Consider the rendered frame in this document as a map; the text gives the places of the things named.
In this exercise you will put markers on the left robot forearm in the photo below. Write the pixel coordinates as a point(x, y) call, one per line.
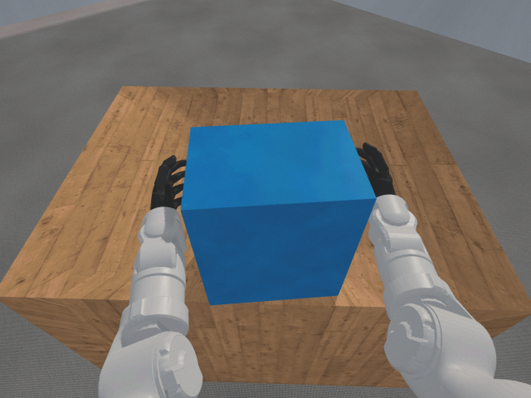
point(157, 297)

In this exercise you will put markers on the robot left hand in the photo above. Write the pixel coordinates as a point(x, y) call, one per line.
point(163, 191)

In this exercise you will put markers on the robot right hand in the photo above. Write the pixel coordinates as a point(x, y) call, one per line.
point(377, 170)

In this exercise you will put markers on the right robot forearm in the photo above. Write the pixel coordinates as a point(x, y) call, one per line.
point(405, 268)

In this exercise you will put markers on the pedestal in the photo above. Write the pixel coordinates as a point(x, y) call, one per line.
point(72, 277)

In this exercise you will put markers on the robot right upper arm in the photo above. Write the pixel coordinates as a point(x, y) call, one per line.
point(441, 354)

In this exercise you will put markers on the robot left upper arm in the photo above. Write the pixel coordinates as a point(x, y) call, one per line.
point(162, 366)

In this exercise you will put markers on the carton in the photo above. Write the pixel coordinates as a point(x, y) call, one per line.
point(274, 211)

